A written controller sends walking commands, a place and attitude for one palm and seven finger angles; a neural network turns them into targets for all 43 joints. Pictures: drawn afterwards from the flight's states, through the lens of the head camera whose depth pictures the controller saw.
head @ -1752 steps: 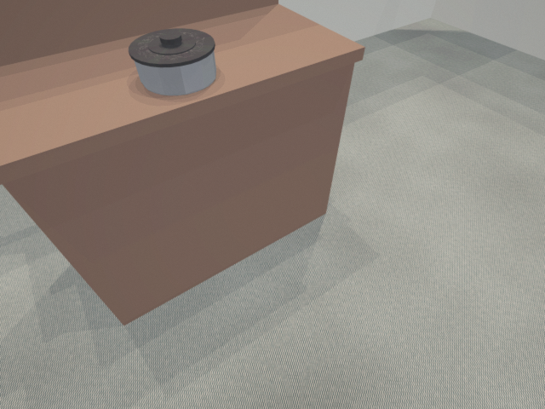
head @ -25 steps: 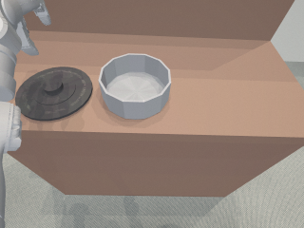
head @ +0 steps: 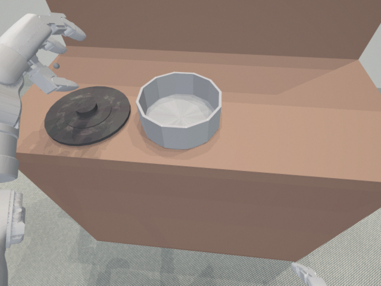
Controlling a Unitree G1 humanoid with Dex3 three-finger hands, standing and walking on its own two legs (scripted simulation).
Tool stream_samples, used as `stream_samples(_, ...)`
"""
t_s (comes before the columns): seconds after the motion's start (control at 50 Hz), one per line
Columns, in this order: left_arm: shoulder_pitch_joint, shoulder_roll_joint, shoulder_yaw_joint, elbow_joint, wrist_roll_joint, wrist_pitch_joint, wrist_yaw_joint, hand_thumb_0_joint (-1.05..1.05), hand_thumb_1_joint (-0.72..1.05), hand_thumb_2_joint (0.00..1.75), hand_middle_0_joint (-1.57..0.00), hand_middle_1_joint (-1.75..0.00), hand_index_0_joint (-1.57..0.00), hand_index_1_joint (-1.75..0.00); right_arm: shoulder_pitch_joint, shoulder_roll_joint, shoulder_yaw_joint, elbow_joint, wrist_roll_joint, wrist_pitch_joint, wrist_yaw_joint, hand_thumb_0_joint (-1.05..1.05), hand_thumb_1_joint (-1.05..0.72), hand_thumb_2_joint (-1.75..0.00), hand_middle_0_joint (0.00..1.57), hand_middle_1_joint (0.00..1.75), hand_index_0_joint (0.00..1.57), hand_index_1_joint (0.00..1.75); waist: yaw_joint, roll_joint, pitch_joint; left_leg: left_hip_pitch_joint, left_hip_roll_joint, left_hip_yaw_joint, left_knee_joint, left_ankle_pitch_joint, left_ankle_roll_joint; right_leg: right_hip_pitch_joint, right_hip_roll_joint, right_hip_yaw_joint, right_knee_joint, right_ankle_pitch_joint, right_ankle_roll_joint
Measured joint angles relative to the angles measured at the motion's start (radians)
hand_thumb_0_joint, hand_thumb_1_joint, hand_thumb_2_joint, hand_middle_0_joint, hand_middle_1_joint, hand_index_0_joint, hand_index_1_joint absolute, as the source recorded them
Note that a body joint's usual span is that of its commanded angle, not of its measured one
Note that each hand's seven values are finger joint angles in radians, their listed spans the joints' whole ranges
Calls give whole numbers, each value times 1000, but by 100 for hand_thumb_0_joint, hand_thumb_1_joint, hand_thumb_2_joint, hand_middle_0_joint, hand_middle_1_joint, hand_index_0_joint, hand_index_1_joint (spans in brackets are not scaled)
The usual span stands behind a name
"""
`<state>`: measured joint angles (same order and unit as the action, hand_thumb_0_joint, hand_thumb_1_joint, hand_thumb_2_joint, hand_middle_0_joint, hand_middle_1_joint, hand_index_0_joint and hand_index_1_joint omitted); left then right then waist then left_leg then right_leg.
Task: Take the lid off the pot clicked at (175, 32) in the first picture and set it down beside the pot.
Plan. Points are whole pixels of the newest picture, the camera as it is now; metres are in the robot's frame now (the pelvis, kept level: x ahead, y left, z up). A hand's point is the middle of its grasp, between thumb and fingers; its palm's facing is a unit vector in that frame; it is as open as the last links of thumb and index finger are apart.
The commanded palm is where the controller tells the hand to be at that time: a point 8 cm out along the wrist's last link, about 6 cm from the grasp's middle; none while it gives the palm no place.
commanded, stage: draw the hand back to the body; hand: left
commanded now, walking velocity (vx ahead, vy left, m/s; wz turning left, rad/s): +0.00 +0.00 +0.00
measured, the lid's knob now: (86, 107) +0.49 +0.30 +0.08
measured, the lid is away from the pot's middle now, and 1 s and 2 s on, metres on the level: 0.24 0.24 0.24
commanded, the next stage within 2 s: step back with the hand held close in 1.70 s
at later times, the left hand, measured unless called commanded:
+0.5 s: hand (58, 59) +0.38 +0.23 +0.28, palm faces +0.46 -0.86 -0.22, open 9.8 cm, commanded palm +0.32 +0.26 +0.29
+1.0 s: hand (27, 96) +0.30 +0.23 +0.28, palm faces +0.49 -0.85 -0.20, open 7.6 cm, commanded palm +0.24 +0.25 +0.28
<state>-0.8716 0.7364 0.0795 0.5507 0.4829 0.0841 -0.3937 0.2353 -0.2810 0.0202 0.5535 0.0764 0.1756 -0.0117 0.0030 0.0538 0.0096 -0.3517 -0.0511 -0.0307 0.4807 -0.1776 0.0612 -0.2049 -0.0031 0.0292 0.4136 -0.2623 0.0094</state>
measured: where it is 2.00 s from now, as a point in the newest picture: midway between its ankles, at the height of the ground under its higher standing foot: outside the picture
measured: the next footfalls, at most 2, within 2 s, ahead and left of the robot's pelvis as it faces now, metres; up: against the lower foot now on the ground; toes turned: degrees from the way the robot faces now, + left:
none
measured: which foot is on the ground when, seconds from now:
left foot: down 0.00-1.00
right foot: down 0.00-1.00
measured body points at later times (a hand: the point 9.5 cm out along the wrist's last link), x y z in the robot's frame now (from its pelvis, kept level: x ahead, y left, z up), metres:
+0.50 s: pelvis +0.03 -0.05 +0.00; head +0.03 -0.06 +0.45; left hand +0.35 +0.27 +0.29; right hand +0.16 -0.30 -0.10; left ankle +0.04 +0.08 -0.74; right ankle -0.03 -0.15 -0.74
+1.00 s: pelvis +0.02 -0.03 +0.01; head +0.01 -0.04 +0.46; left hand +0.26 +0.27 +0.29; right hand +0.22 -0.25 -0.08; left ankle +0.04 +0.08 -0.74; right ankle -0.03 -0.15 -0.74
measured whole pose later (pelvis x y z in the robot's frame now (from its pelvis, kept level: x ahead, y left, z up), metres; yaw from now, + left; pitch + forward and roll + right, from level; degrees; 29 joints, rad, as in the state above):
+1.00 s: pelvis +0.02 -0.03 +0.01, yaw -3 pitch -2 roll -1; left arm -0.09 0.43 0.45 -0.28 -0.12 -0.08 0.07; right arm 0.12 -0.21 0.03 0.65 0.03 -0.01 -0.03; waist 0.07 0.04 0.01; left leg -0.17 0.00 0.00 0.42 -0.21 0.02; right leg -0.03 0.04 0.07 0.32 -0.25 -0.01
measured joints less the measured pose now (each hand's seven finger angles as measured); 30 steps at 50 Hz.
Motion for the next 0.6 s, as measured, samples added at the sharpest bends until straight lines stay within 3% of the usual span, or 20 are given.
stream_samples(0.04, 46, -64, 47, -37, -190, -45, 128, 0, -14, 89, -50, -61, -50, -61, 0, 15, 17, 1, -1, -33, -11, 1, -91, -89, 20, 30, 20, 30, 19, -15, 12, 28, 6, 0, -17, 5, -7, 25, 5, 2, -14, 6, -9)
stream_samples(0.08, 103, -120, 90, -92, -317, -83, 227, 0, -14, 89, -50, -61, -50, -61, -8, 33, 37, 8, -5, -59, -16, 1, -91, -89, 20, 30, 20, 30, 24, -33, 13, 49, 14, 3, -27, 7, -13, 46, 12, 6, -29, 14, -3)
stream_samples(0.12, 150, -159, 130, -143, -395, -109, 303, 0, -13, 89, -50, -60, -50, -60, -20, 50, 51, 17, -10, -83, -18, 1, -90, -89, 21, 30, 20, 30, 18, -50, 12, 67, 25, 6, -30, 2, -21, 64, 22, 11, -39, 18, -2)
stream_samples(0.16, 178, -186, 163, -175, -442, -126, 361, 0, -12, 89, -49, -60, -49, -60, -29, 63, 54, 26, -17, -108, -19, 1, -90, -89, 21, 30, 21, 30, 10, -59, 13, 82, 35, 8, -31, -3, -29, 80, 31, 14, -47, 20, -7)
stream_samples(0.3, 299, -197, 275, -257, -519, -146, 448, 0, -1, 89, -46, -57, -46, -56, -36, 50, 35, 51, -33, -140, -19, 1, -90, -89, 21, 30, 21, 30, -10, -30, 5, 113, 60, 22, -37, -20, -45, 109, 53, 32, -67, 20, -21)
stream_samples(0.5, 485, -210, 331, -435, -560, -151, 456, 0, 23, 89, -39, -49, -39, -49, -16, 10, 1, 106, -31, -140, -23, 1, -90, -89, 21, 30, 20, 30, 15, -14, -12, 141, 72, 20, -43, -41, -56, 134, 65, 32, -68, -2, -36)
stream_samples(0.6, 582, -254, 349, -576, -570, -150, 464, 0, 35, 89, -35, -46, -35, -46, -28, 2, -12, 97, -32, -160, -23, 2, -90, -89, 20, 30, 20, 30, 27, -7, -13, 150, 76, 21, -40, -49, -61, 146, 68, 33, -71, -6, -39)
